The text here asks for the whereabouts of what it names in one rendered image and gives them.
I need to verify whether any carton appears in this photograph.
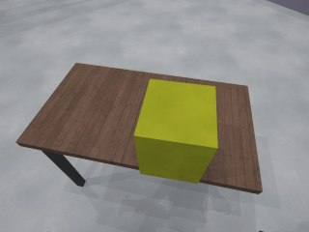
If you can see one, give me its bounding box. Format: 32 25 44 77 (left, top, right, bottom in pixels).
133 78 218 184

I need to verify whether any table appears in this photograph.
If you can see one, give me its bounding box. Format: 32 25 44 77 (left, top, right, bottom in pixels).
16 63 263 194

